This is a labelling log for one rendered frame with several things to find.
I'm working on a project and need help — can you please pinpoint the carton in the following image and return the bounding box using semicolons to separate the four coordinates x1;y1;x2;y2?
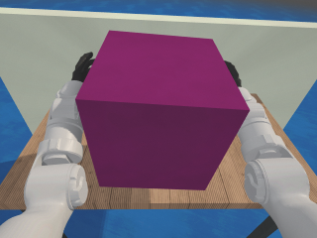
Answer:
75;30;250;190

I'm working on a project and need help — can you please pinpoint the table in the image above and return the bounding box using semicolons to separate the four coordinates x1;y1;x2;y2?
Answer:
0;93;317;238

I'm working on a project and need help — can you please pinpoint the robot right upper arm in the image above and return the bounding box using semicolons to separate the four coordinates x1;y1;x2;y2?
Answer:
244;157;317;238

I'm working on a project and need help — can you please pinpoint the right robot forearm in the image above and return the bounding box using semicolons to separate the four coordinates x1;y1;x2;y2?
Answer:
237;86;310;196

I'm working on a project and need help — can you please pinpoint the left robot forearm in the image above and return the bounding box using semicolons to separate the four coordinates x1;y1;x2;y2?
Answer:
24;80;84;207

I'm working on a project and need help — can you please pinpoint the robot right hand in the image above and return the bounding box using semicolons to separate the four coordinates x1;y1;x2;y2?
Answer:
224;60;242;87

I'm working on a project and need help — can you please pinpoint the robot left hand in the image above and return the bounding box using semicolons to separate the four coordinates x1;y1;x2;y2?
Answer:
71;52;95;82

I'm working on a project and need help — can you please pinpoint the robot left upper arm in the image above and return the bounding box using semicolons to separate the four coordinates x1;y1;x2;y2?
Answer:
0;163;88;238

